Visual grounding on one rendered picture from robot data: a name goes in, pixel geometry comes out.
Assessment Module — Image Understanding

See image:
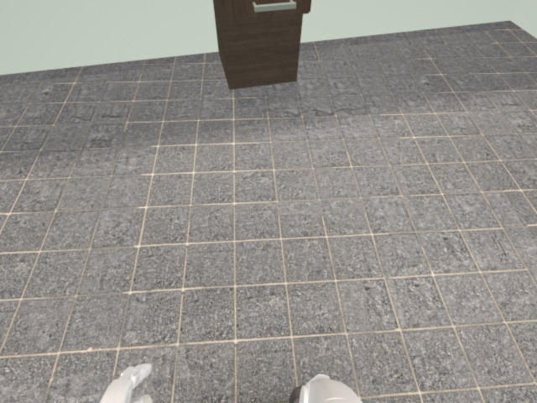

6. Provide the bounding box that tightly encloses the cabinet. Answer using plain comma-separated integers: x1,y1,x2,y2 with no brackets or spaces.
213,0,303,90

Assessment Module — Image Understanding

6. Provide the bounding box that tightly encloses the robot left hand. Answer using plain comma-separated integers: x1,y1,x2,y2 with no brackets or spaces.
100,364,152,403

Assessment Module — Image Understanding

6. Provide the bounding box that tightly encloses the robot right thigh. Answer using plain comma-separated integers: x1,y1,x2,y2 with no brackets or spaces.
300,378,362,403

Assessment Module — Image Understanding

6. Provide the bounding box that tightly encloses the drawer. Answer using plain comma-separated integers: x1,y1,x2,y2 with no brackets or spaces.
225,0,311,20

